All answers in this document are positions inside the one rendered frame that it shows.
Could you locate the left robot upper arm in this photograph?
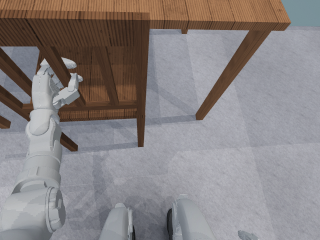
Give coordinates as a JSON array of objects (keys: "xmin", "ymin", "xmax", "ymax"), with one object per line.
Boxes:
[{"xmin": 0, "ymin": 186, "xmax": 66, "ymax": 240}]

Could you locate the robot left forearm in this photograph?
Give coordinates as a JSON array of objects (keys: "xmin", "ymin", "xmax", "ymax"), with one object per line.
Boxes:
[{"xmin": 0, "ymin": 108, "xmax": 63, "ymax": 232}]

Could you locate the robot right thigh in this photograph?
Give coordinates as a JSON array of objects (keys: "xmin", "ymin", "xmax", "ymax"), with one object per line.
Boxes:
[{"xmin": 171, "ymin": 198, "xmax": 217, "ymax": 240}]

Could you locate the robot left hand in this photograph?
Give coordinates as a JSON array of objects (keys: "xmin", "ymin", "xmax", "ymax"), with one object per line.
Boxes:
[{"xmin": 31, "ymin": 57, "xmax": 83, "ymax": 114}]

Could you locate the robot right hand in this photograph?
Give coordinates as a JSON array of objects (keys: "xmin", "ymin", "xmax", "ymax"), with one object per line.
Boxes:
[{"xmin": 238, "ymin": 230, "xmax": 260, "ymax": 240}]

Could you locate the right robot shin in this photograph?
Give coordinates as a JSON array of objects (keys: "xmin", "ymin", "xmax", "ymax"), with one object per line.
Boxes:
[{"xmin": 172, "ymin": 194, "xmax": 188, "ymax": 240}]

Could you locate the table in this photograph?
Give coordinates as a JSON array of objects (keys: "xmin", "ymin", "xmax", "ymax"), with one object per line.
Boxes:
[{"xmin": 0, "ymin": 0, "xmax": 291, "ymax": 129}]

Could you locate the chair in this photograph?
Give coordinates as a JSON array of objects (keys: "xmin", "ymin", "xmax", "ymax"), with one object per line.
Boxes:
[{"xmin": 0, "ymin": 9, "xmax": 150, "ymax": 152}]

